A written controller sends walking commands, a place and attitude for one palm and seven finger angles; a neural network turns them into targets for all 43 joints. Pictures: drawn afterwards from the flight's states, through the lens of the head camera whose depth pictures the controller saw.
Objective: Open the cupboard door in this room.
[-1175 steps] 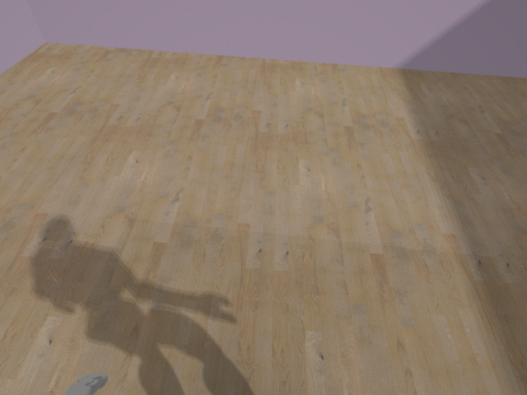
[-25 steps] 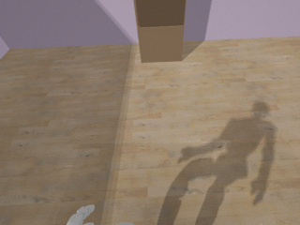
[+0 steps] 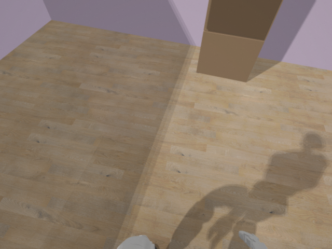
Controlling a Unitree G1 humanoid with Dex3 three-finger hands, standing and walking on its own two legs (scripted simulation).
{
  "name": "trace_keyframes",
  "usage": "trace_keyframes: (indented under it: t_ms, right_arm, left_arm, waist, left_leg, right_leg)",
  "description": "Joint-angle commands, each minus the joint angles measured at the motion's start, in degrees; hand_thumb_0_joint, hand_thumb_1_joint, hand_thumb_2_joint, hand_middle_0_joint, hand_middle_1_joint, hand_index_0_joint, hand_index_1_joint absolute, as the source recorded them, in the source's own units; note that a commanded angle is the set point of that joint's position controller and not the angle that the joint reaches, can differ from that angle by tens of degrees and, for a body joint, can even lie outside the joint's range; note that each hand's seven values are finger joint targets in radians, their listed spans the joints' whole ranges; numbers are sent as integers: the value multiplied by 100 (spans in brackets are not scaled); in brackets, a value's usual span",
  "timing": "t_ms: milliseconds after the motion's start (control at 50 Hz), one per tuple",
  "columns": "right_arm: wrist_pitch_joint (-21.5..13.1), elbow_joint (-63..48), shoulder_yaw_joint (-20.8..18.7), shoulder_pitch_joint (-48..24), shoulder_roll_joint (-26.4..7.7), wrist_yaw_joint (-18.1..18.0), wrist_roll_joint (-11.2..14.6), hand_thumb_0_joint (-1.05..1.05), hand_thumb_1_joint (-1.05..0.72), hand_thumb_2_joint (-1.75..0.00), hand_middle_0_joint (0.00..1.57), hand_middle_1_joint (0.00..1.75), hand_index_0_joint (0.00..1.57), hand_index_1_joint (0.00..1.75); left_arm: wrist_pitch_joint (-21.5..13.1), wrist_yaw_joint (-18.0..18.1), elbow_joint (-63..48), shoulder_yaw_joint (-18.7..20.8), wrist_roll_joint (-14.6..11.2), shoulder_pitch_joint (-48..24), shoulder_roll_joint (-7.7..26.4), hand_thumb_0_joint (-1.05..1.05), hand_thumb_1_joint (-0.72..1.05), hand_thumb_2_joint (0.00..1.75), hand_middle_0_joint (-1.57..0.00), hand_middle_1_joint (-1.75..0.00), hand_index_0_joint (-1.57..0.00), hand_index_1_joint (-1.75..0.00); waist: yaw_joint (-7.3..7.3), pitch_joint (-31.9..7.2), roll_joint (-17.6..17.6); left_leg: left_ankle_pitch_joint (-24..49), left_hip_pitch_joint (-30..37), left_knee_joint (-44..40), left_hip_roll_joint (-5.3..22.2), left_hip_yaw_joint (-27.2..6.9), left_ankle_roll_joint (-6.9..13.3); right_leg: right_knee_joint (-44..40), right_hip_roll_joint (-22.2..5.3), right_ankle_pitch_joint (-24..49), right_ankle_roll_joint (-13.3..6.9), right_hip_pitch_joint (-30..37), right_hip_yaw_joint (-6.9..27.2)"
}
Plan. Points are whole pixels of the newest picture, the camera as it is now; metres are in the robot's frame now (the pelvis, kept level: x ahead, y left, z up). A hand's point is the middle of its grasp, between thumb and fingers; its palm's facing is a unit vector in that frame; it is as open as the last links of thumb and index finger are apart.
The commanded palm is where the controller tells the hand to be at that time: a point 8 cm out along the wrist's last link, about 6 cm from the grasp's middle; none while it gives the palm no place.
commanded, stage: turn or walk to find it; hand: left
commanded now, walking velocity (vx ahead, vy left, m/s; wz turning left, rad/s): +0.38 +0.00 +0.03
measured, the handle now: out of the picture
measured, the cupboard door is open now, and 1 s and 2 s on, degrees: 0 0 0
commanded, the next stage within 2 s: stand and wait in 0.92 s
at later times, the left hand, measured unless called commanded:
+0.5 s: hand (142, 160) +0.38 +0.13 -0.14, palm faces -0.02 -0.97 -0.22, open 7.4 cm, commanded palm none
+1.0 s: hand (131, 174) +0.34 +0.16 -0.17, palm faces +0.18 -0.98 -0.12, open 7.4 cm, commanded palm none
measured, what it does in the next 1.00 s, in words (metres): walks ahead: right foot, then left foot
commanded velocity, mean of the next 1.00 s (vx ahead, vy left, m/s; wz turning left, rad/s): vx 0.34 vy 0.00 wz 0.06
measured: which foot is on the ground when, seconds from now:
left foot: down 0.00-0.44, up 0.46-0.90, down 0.92-1.00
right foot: up 0.00-0.40, down 0.42-0.92, up 0.94-1.00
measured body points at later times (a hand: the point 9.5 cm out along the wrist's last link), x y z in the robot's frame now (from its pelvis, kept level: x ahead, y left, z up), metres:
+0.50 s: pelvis +0.23 -0.05 +0.00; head +0.26 -0.07 +0.45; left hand +0.38 +0.18 -0.12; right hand +0.15 -0.27 -0.16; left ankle +0.08 +0.07 -0.65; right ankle +0.31 -0.15 -0.72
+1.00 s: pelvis +0.43 +0.01 +0.01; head +0.45 +0.04 +0.45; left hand +0.33 +0.21 -0.16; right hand +0.57 -0.21 -0.12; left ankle +0.48 +0.10 -0.72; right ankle +0.34 -0.13 -0.66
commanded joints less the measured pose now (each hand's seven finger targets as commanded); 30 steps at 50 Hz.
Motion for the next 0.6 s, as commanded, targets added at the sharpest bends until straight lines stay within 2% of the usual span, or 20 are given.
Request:
trace_keyframes:
  t_ms: [0, 40, 80, 100, 140, 180, 240, 280, 300, 340, 360, 380, 400, 420, 440, 460, 480, 500, 540, 580]
  right_arm:
    - [-73, 209, -247, 1352, -868, -159, 28, 0, -90, -90, 20, 30, 20, 30]
    - [-151, 269, -184, 1361, -641, -170, 35, 0, -90, -90, 20, 30, 20, 30]
    - [-169, 257, -231, 1326, -501, -161, 32, 0, -90, -90, 20, 30, 20, 30]
    - [-175, 212, -238, 1289, -526, -160, 43, 0, -90, -90, 20, 30, 20, 30]
    - [-183, 229, -242, 1347, -605, -160, 52, 0, -90, -90, 20, 30, 20, 30]
    - [-189, 283, -252, 1560, -650, -165, 43, 0, -90, -90, 20, 30, 20, 30]
    - [-176, 377, -270, 1826, -735, -183, 15, 0, -90, -90, 20, 30, 20, 30]
    - [-158, 451, -268, 1997, -781, -186, -9, 0, -90, -90, 20, 30, 20, 30]
    - [-147, 468, -267, 2014, -805, -193, -16, 0, -90, -90, 20, 30, 20, 30]
    - [-121, 500, -272, 1953, -896, -197, -18, 0, -90, -90, 20, 30, 20, 30]
    - [-113, 522, -273, 1938, -932, -202, -1, 0, -90, -90, 20, 30, 20, 30]
    - [-117, 519, -264, 1917, -919, -181, 17, 0, -90, -90, 20, 30, 20, 30]
    - [-135, 455, -224, 1976, -676, -124, 81, 0, -90, -90, 20, 30, 20, 30]
    - [-128, 314, -155, 2181, -442, -123, 109, 0, -90, -90, 20, 30, 20, 30]
    - [-78, 276, -187, 1848, -594, -155, 127, 0, -90, -90, 20, 30, 20, 30]
    - [-69, 316, -199, 1636, -491, -113, 123, 0, -90, -90, 20, 30, 20, 30]
    - [-34, 279, -225, 1345, -489, -92, 111, 0, -90, -90, 20, 30, 20, 30]
    - [36, 314, -208, 1343, -368, -67, 65, 0, -90, -90, 20, 30, 20, 30]
    - [179, 424, -190, 1579, -185, -30, 7, 0, -90, -90, 20, 30, 20, 30]
    - [262, 483, -204, 1765, -147, 5, -5, 0, -90, -90, 20, 30, 20, 30]
  left_arm:
    - [-192, -14, -661, 212, 56, -714, 578, 0, 90, 90, -20, -30, -20, -30]
    - [-83, -18, -626, 205, 95, -487, 405, 0, 90, 90, -20, -30, -20, -30]
    - [3, -35, -695, 260, 98, -481, 374, 0, 90, 90, -20, -30, -20, -30]
    - [42, -58, -783, 268, 105, -581, 400, 0, 90, 90, -20, -30, -20, -30]
    - [64, -104, -965, 283, 102, -1003, 454, 0, 90, 90, -20, -30, -20, -30]
    - [40, -140, -1174, 291, 88, -1535, 546, 0, 90, 90, -20, -30, -20, -30]
    - [-2, -167, -1410, 261, 74, -2165, 572, 0, 90, 90, -20, -30, -20, -30]
    - [-40, -171, -1508, 250, 63, -2422, 592, 0, 90, 90, -20, -30, -20, -30]
    - [-48, -173, -1541, 255, 62, -2475, 613, 0, 90, 90, -20, -30, -20, -30]
    - [-76, -163, -1499, 281, 59, -2190, 708, 0, 90, 90, -20, -30, -20, -30]
    - [-124, -156, -1364, 319, 61, -1691, 816, 0, 90, 90, -20, -30, -20, -30]
    - [-195, -128, -1085, 374, 84, -821, 1021, 0, 90, 90, -20, -30, -20, -30]
    - [-275, -58, -800, 517, 157, 110, 1549, 0, 90, 90, -20, -30, -20, -30]
    - [-268, -20, -625, 616, 73, 582, 2068, 0, 90, 90, -20, -30, -20, -30]
    - [-234, 12, -676, 594, -9, 288, 1992, 0, 90, 90, -20, -30, -20, -30]
    - [-267, 5, -754, 555, 1, -197, 1741, 0, 90, 90, -20, -30, -20, -30]
    - [-249, 19, -883, 480, -27, -608, 1461, 0, 90, 90, -20, -30, -20, -30]
    - [-271, 21, -955, 405, -16, -941, 1269, 0, 90, 90, -20, -30, -20, -30]
    - [-308, 21, -936, 315, 16, -1097, 961, 0, 90, 90, -20, -30, -20, -30]
    - [-341, 36, -863, 294, 49, -1107, 895, 0, 90, 90, -20, -30, -20, -30]
  waist:
    - [-587, -380, 59]
    - [-382, -415, 269]
    - [-252, -356, 621]
    - [-221, -239, 648]
    - [-253, -73, 663]
    - [-370, 28, 641]
    - [-551, -7, 578]
    - [-628, -12, 616]
    - [-610, 4, 607]
    - [-415, -129, 589]
    - [-166, -412, 401]
    - [225, -881, 33]
    - [552, -1614, -953]
    - [411, -2162, -1912]
    - [421, -1781, -1174]
    - [274, -1432, -1130]
    - [141, -850, -532]
    - [-94, -560, -371]
    - [-340, -365, -567]
    - [-508, -287, -835]
  left_leg:
    - [1771, 1476, -2240, 1889, -1950, 555]
    - [1950, 1139, -2418, 1604, -1475, 466]
    - [1466, 911, -2657, 1423, -1233, 481]
    - [1270, 833, -2787, 1410, -1151, 519]
    - [1224, 974, -2878, 1376, -1078, 533]
    - [1540, 1278, -2850, 1347, -1073, 513]
    - [2277, 1815, -2579, 1364, -975, 447]
    - [2646, 2021, -2400, 1401, -1008, 404]
    - [2826, 2040, -2317, 1439, -1001, 379]
    - [3529, 2015, -1879, 1436, -878, 289]
    - [3967, 1983, -1228, 1344, -806, 182]
    - [3917, 1504, -134, 1090, -704, 5]
    - [2190, 261, 1573, 552, -311, -227]
    - [-1533, -985, 3196, -208, -420, -424]
    - [-1585, -1241, 3896, 76, -1011, -332]
    - [-1053, -1442, 4172, 323, -1052, -337]
    - [-596, -1482, 4084, 528, -1081, -334]
    - [-213, -1295, 3827, 681, -1080, -388]
    - [131, -923, 3460, 718, -918, -483]
    - [340, -903, 3079, 779, -797, -591]
  right_leg:
    - [932, -308, 611, 8, -2145, 602]
    - [560, -268, 869, 76, -1880, 541]
    - [241, -272, 1276, 135, -1891, 484]
    - [74, -310, 1478, 184, -2024, 477]
    - [-398, -331, 1771, 239, -2276, 445]
    - [-1018, -284, 1988, 243, -2430, 385]
    - [-2005, -133, 2014, 183, -2337, 231]
    - [-2423, 24, 1902, 97, -2157, 109]
    - [-2597, 69, 1843, 41, -2002, 102]
    - [-2888, 267, 1696, -93, -1334, -37]
    - [-3239, 383, 1788, -158, -613, -67]
    - [-3541, 419, 2075, -256, 689, -7]
    - [-3675, -792, 2471, -567, 2290, 1241]
    - [-4133, -2053, 3630, -1103, 3151, 3195]
    - [-4402, -2103, 3303, -1291, 2659, 3110]
    - [-4525, -1863, 2742, -1159, 2161, 2813]
    - [-4707, -1711, 2338, -971, 1397, 2361]
    - [-4858, -1456, 2108, -787, 710, 1802]
    - [-5138, -1125, 1792, -605, -64, 1110]
    - [-5364, -957, 1553, -584, -326, 715]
